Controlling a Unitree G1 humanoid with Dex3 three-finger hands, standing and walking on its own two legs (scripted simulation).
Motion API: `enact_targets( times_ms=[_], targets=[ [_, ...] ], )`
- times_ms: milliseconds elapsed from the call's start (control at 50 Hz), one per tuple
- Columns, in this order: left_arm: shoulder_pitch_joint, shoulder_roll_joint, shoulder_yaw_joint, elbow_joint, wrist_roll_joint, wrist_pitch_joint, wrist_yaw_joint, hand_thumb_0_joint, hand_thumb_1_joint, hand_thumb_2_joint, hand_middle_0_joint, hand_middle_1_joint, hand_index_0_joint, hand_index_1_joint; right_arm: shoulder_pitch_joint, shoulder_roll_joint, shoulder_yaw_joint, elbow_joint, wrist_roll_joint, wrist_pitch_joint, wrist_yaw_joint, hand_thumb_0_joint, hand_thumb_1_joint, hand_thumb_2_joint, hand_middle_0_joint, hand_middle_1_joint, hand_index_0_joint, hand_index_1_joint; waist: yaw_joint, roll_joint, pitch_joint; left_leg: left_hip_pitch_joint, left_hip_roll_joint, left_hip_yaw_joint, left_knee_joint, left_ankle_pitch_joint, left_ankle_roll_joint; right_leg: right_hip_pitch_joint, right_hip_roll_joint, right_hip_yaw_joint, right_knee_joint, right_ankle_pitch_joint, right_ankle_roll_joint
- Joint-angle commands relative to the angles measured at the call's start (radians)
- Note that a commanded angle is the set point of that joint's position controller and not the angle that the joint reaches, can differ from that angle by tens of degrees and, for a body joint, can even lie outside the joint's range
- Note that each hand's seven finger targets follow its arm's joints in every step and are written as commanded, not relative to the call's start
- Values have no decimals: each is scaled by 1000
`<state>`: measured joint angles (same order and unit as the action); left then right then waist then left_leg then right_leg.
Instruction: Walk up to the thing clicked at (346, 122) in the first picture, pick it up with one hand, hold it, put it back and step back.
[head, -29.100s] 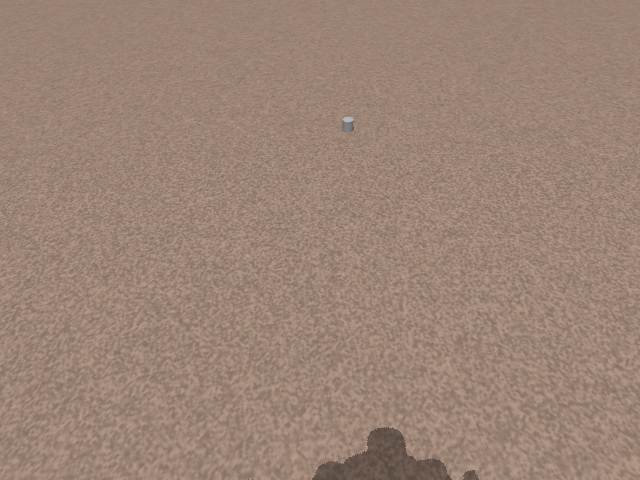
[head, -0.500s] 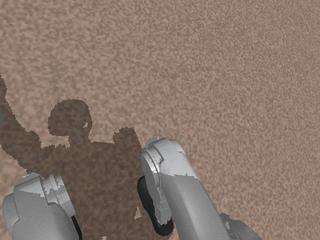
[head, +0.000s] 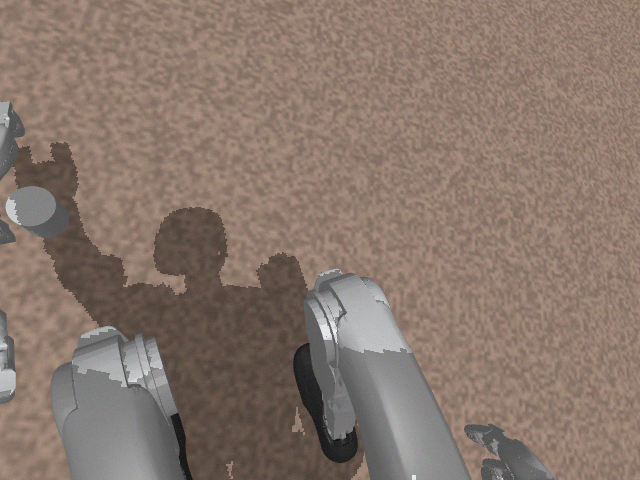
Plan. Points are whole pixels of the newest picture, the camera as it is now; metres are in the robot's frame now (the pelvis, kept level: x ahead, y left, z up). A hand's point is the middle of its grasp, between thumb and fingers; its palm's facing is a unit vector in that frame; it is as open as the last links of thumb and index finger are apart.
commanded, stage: withdraw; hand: left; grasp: from above
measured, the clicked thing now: (39, 213) +0.53 +0.29 -0.31
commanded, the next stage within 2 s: home in 0.10 s
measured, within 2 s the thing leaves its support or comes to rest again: neither
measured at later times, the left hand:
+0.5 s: hand out of the picture +0.50 +0.29 -0.08, palm faces -0.32 -0.24 -0.92, open 11.5 cm
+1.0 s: hand out of the picture +0.30 +0.25 +0.11, palm faces -0.03 -0.88 -0.48, open 7.4 cm
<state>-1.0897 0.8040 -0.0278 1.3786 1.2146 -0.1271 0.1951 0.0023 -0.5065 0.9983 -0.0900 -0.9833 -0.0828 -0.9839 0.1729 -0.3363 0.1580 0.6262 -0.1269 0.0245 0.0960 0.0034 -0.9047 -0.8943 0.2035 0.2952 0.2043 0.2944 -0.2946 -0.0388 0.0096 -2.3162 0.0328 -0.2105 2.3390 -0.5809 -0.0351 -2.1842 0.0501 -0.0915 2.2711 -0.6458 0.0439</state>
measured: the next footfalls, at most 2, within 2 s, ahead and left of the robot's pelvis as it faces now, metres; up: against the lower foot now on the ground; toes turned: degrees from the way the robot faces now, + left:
none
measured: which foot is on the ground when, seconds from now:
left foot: down 0.00-1.00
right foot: down 0.00-1.00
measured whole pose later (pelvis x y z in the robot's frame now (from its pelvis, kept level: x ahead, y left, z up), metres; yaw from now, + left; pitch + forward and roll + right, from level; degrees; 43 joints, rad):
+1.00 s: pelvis +0.03 +0.00 +0.22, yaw +8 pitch +26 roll -5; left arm -0.10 0.36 0.00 0.33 0.22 0.30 0.07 0.01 0.88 0.90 -0.21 -0.31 -0.21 -0.30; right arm 0.09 -0.23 0.02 0.59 0.03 -0.05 -0.04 0.01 -0.91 -0.90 0.20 0.30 0.21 0.29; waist -0.07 0.03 -0.20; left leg -1.56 0.04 -0.11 1.66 -0.57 -0.03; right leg -1.45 0.00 -0.06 1.62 -0.63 0.02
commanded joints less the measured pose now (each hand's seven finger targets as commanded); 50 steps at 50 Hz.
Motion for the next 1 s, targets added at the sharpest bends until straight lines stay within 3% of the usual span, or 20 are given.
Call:
enact_targets(
  times_ms=[0, 120, 180, 200, 220, 240, 300, 360, 400, 420, 480, 560, 640, 680, 720, 780, 800, 880, 960, 980],
  targets=[
    [-412, 277, 58, -67, 21, -14, 110, 0, -520, 982, -75, -974, -76, -972, 179, -223, -56, -15, -15, -22, -15, 0, -896, -897, 200, 300, 199, 300, -44, 356, -614, 462, -6, 127, -169, -2, 50, 245, 37, -77, -224, 77, -86],
    [-465, 265, 55, -136, 23, -12, 144, 0, -483, 943, -111, -948, -116, -942, 211, -253, -70, -9, -32, -49, -13, 0, -901, -896, 199, 299, 199, 299, -53, 489, -709, 585, -3, 123, -170, 23, 34, 215, 26, -123, -180, 138, -85],
    [-385, 299, 93, -225, 8, 14, 146, 0, -373, 939, -218, -846, -224, -838, 230, -259, -89, -15, -25, -46, -3, 0, -882, -894, 199, 299, 199, 299, -10, 550, -869, 687, -1, 124, -173, 150, 29, 283, 23, -120, -161, 243, -85],
    [-372, 300, 107, -277, -9, 25, 147, 0, -293, 979, -263, -766, -235, -758, 230, -268, -101, -20, -20, -42, -3, 0, -882, -894, 199, 299, 199, 299, 8, 563, -890, 708, -3, 124, -182, 185, 24, 272, 20, -123, -162, 259, -92],
    [-350, 306, 124, -294, -22, 39, 145, 0, -352, 899, -202, -846, -214, -838, 234, -262, -110, -25, -16, -38, 0, 0, -892, -892, 200, 299, 200, 299, 18, 568, -916, 726, -3, 126, -193, 195, 25, 281, 20, -118, -165, 265, -94],
    [-333, 307, 129, -320, -36, 54, 142, 0, -272, 959, -256, -766, -229, -758, 239, -249, -111, -24, -11, -35, 4, 0, -883, -894, 199, 299, 199, 299, 25, 566, -921, 728, 1, 134, -198, 213, 30, 309, 24, -111, -181, 286, -88],
    [-273, 271, 138, -374, -87, 100, 115, 0, -32, 879, -230, -572, -210, -590, 255, -219, -126, -13, 6, -21, 13, 0, -887, -896, 200, 300, 199, 300, 49, 506, -956, 703, 4, 154, -206, 231, 47, 386, 32, -85, -227, 319, -76],
    [-186, 203, 138, -459, -166, 141, 67, 0, 190, 873, -220, -498, -205, -511, 258, -194, -145, -8, 24, -4, 19, 0, -891, -897, 200, 300, 199, 300, 90, 465, -988, 704, -1, 166, -258, 245, 55, 458, 32, -67, -277, 329, -72],
    [-98, 115, 111, -514, -241, 163, 18, 0, 326, 869, -214, -455, -203, -466, 250, -177, -169, -16, 44, 3, 19, 0, -892, -898, 200, 300, 199, 300, 110, 433, -969, 711, -2, 167, -308, 222, 58, 476, 29, -55, -318, 301, -72],
    [-23, 84, 97, -509, -276, 176, -10, 0, 406, 849, -205, -404, -197, -412, 244, -170, -179, -17, 53, 7, 22, 0, -894, -898, 200, 300, 200, 300, 116, 378, -937, 695, 1, 168, -322, 209, 65, 504, 34, -46, -347, 297, -67],
    [145, 31, 122, -596, -404, 201, -82, 0, 607, 870, -204, -367, -198, -372, 210, -157, -205, -43, 77, 18, 16, 0, -897, -899, 200, 300, 200, 300, 151, 244, -849, 608, -6, 173, -386, 122, 76, 540, 27, -23, -419, 224, -68],
    [264, -65, 86, -768, -535, 227, -147, 0, 899, 903, -201, -303, -201, -303, 154, -140, -221, -76, 101, 20, -4, 0, -900, -900, 200, 300, 200, 300, 157, 157, -761, 653, -1, 151, -474, 55, 78, 558, 18, -14, -510, 159, -72],
    [369, -124, 88, -979, -662, 234, -155, 0, 900, 900, -200, -299, -200, -299, 104, -115, -236, -117, 119, 4, -32, 0, -900, -900, 200, 300, 200, 300, 176, 158, -754, 768, -1, 136, -594, -20, 70, 625, 6, -1, -608, 90, -72],
    [386, -128, 106, -1061, -698, 239, -144, 0, 900, 900, -200, -299, -200, -299, 83, -110, -237, -122, 126, -11, -51, 0, -900, -900, 200, 300, 200, 300, 189, 193, -788, 862, 1, 125, -649, -29, 63, 650, 0, 5, -630, 92, -72],
    [476, -175, 95, -1061, -732, 254, -133, 0, 900, 900, -200, -299, -200, -299, 60, -97, -234, -121, 134, -26, -68, 0, -899, -900, 200, 300, 200, 300, 194, 218, -732, 926, 7, 107, -727, -68, 56, 654, -6, 8, -654, 79, -69],
    [523, -195, 110, -1144, -797, 288, -111, 0, 900, 899, -200, -298, -200, -298, 28, -96, -231, -124, 144, -50, -98, 0, -899, -900, 200, 300, 200, 300, 207, 258, -745, 1057, 9, 85, -820, -91, 47, 705, -14, 17, -709, 77, -68],
    [549, -231, 87, -1177, -824, 299, -109, 0, 900, 900, -200, -298, -200, -298, 17, -91, -227, -129, 147, -60, -107, 0, -899, -900, 200, 300, 200, 300, 201, 254, -734, 1080, 7, 83, -847, -97, 47, 723, -16, 18, -736, 69, -68],
    [733, -303, 77, -1196, -948, 354, -108, 0, 901, 903, -201, -300, -200, -301, -21, -78, -220, -125, 154, -98, -140, 0, -899, -900, 200, 300, 200, 300, 194, 207, -627, 1151, 1, 78, -949, -124, 48, 801, -20, 34, -853, 35, -64],
    [849, -302, 107, -1305, -1064, 399, -98, 0, 900, 902, -200, -299, -200, -300, -44, -54, -202, -155, 161, -128, -165, 0, -899, -900, 200, 300, 200, 300, 210, 177, -610, 1235, -8, 112, -1023, -75, 52, 969, -23, 57, -981, 47, -62],
    [871, -323, 100, -1308, -1088, 407, -96, 0, 900, 901, -200, -299, -200, -299, -47, -46, -197, -152, 161, -135, -171, 0, -899, -900, 200, 300, 200, 300, 196, 165, -578, 1246, -9, 113, -1043, -74, 54, 991, -24, 60, -1011, 47, -60]
  ],
)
